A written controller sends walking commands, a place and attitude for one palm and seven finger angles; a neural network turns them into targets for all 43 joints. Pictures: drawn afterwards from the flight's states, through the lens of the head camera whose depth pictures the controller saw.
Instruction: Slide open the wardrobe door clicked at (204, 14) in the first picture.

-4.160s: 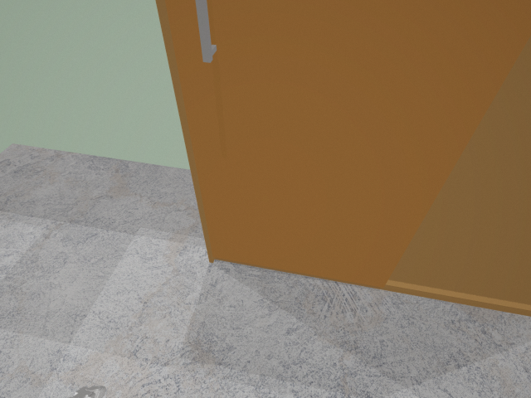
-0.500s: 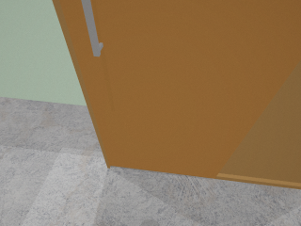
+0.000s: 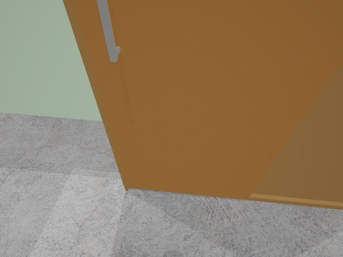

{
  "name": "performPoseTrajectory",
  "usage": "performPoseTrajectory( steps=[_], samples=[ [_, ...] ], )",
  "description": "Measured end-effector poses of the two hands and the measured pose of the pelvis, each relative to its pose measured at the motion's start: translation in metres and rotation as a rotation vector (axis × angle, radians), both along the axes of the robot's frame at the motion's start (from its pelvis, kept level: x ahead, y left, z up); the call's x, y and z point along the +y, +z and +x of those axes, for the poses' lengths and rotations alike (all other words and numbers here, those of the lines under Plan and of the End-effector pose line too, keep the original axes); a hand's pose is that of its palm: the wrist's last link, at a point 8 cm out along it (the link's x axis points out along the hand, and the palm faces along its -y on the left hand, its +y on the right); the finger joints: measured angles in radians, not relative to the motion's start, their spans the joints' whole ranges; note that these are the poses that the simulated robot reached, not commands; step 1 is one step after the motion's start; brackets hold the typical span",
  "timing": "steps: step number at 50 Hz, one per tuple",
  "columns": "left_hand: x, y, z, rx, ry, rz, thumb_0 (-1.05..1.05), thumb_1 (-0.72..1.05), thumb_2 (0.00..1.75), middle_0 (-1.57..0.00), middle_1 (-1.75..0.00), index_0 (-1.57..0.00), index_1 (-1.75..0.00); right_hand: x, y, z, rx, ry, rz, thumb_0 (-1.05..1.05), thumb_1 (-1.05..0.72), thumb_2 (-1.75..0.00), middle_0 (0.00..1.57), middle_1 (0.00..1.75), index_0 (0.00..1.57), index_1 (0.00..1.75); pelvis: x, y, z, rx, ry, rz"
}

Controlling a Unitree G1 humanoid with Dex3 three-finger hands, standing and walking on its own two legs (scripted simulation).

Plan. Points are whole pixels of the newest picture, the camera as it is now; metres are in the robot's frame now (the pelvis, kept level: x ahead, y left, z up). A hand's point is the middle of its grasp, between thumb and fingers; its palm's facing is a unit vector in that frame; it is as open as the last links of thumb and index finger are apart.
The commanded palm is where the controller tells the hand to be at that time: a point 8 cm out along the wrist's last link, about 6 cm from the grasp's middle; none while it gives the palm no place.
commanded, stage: come to a stop and stand still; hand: left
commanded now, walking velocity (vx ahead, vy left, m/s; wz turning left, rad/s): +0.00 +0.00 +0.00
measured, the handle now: (108, 17) +0.59 +0.19 +0.28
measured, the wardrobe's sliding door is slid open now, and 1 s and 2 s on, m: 0.00 0.00 0.00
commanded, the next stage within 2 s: look again from close up in 0.40 s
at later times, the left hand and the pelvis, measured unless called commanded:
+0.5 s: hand out of the picture +0.05 +0.21 -0.16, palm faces +0.01 -0.97 -0.24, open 7.4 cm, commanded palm none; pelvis +0.02 +0.01 +0.01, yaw +0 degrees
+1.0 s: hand out of the picture +0.04 +0.18 -0.16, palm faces +0.01 -0.98 -0.22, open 7.4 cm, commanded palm none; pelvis +0.02 -0.01 +0.01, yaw +0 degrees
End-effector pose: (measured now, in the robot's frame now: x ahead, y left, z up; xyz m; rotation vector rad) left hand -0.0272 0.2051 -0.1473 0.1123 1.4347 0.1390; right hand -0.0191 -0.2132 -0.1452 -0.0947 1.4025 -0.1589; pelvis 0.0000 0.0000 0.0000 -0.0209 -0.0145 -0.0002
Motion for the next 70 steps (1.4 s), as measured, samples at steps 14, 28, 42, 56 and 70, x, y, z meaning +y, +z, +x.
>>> performPoseTrajectory(
  steps=[14,28,42,56,70],
  samples=[
    [0.048,0.017,0.065,-0.166,-0.028,0.087,0.00,0.91,0.90,-0.20,-0.30,-0.20,-0.30,0.008,0.002,0.044,-0.113,0.047,-0.014,0.02,-0.93,-0.89,0.20,0.30,0.20,0.30,0.017,0.003,0.016,-0.012,0.002,0.025],
    [0.044,0.018,0.073,-0.150,-0.046,0.083,0.00,0.91,0.90,-0.20,-0.30,-0.20,-0.30,-0.016,0.011,0.074,-0.142,0.079,-0.053,0.01,-0.91,-0.89,0.19,0.30,0.20,0.30,0.009,0.006,0.021,-0.018,-0.001,0.027],
    [0.031,0.015,0.063,-0.114,-0.037,0.066,0.00,0.91,0.90,-0.20,-0.30,-0.20,-0.30,-0.028,0.014,0.075,-0.113,0.089,-0.060,0.00,-0.91,-0.89,0.19,0.30,0.20,0.30,-0.003,0.008,0.021,-0.021,0.003,0.026],
    [0.022,0.015,0.057,-0.091,-0.030,0.061,0.00,0.91,0.90,-0.20,-0.30,-0.20,-0.30,-0.027,0.011,0.060,-0.063,0.076,-0.037,0.00,-0.91,-0.89,0.20,0.30,0.20,0.30,-0.010,0.009,0.021,-0.018,0.002,0.026],
    [0.013,0.013,0.057,-0.088,-0.022,0.048,0.00,0.91,0.90,-0.20,-0.30,-0.20,-0.30,-0.026,0.010,0.054,-0.039,0.068,-0.030,0.00,-0.91,-0.89,0.19,0.30,0.20,0.30,-0.013,0.009,0.023,-0.014,0.003,0.026]
  ],
)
